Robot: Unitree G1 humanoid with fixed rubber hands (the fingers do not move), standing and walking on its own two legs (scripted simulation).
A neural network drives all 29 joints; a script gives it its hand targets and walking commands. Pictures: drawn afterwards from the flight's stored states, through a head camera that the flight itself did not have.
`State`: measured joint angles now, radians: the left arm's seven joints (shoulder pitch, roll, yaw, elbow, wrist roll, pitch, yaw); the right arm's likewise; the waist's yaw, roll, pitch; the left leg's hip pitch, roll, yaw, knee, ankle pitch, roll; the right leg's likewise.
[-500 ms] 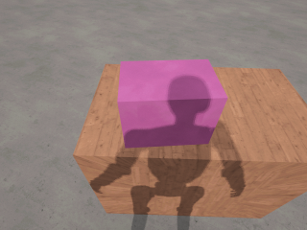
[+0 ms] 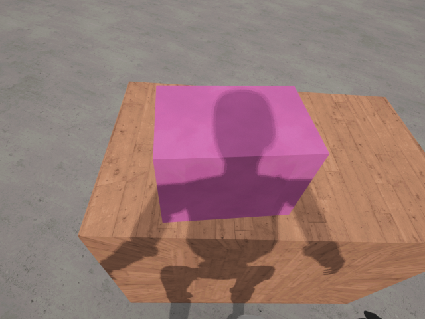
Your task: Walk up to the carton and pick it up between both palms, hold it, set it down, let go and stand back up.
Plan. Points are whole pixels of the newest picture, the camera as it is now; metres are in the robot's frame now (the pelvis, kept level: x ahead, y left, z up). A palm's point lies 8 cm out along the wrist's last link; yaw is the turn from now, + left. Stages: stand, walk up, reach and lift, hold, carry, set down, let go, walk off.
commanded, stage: walk up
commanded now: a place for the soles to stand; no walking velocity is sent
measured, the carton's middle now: (227, 155) +0.44 -0.04 +0.04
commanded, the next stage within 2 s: stand in 1.48 s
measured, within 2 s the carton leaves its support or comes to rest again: neither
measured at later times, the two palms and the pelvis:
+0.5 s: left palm out of the picture +0.15 +0.28 -0.10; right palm out of the picture +0.11 -0.35 -0.09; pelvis +0.03 -0.03 +0.01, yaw -2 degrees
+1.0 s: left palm out of the picture +0.10 +0.28 -0.11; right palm out of the picture +0.06 -0.34 -0.10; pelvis +0.01 -0.02 +0.01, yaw -2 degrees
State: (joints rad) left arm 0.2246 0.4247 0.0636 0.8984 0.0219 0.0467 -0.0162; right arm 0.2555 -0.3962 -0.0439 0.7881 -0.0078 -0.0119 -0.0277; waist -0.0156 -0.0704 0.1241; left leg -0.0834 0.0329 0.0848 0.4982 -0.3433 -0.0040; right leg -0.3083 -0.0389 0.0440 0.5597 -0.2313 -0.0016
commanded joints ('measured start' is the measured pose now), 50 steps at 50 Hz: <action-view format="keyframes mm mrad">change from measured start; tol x8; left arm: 1 -38 188 33 -68 -3 -33 20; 28 -217 145 -11 135 -36 -42 32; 50 -128 142 13 116 -27 -44 20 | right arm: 1 -31 -216 -37 -67 22 4 3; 23 -160 -200 -20 196 14 -14 1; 50 -117 -181 -36 203 7 -20 -1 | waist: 1 13 82 -145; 7 3 -66 -148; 13 21 19 -268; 30 22 122 -80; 34 17 26 -100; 50 25 63 -131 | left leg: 1 -123 131 -59 67 453 33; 3 -69 6 -65 124 29 -13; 4 -20 13 -100 19 -50 -4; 7 17 89 -96 -155 184 3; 9 -6 118 -91 -117 392 15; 12 29 107 -54 -110 422 -1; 23 50 122 -47 -205 296 4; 30 -39 113 -56 -250 67 16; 50 -2 101 -65 -217 65 33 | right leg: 1 263 -38 27 -123 424 -53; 2 274 -138 163 -129 515 -99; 4 120 -217 290 -195 410 -187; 8 165 -58 93 -94 497 -55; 12 271 -72 61 -96 640 -70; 21 237 -73 84 -153 495 -64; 31 142 -54 104 -235 133 -52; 50 149 -44 119 -234 125 -39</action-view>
